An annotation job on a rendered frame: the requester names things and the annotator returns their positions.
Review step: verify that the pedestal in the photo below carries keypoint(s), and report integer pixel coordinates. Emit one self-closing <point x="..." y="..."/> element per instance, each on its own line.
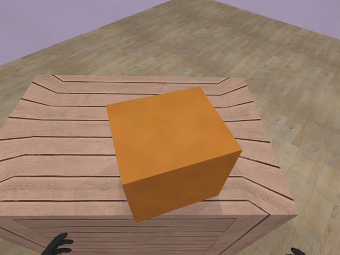
<point x="59" y="173"/>

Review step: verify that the robot left hand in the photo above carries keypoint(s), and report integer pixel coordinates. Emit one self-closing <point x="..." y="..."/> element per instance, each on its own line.
<point x="55" y="243"/>

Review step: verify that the carton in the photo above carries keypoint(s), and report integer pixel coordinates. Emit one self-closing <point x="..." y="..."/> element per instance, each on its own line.
<point x="172" y="150"/>

